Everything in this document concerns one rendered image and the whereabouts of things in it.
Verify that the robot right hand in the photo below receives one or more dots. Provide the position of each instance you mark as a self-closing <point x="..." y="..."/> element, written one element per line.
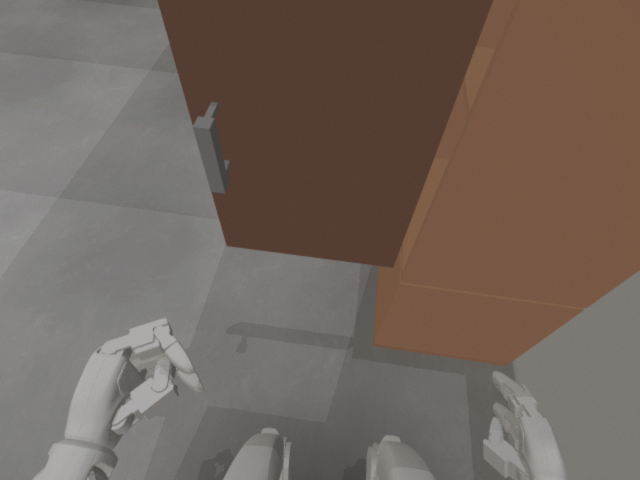
<point x="532" y="437"/>

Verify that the robot right shin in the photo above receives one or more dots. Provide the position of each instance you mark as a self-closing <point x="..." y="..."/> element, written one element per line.
<point x="391" y="438"/>

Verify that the handle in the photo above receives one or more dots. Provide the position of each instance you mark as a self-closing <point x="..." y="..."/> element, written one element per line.
<point x="216" y="168"/>

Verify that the right robot thigh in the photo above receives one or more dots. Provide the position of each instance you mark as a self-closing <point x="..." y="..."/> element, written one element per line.
<point x="395" y="461"/>

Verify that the left robot forearm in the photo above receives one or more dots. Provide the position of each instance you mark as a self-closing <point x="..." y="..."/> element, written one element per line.
<point x="78" y="460"/>

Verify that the cupboard door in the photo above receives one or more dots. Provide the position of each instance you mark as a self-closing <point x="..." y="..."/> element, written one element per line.
<point x="330" y="113"/>

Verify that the robot left hand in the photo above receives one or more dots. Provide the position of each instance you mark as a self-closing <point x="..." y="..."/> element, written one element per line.
<point x="98" y="413"/>

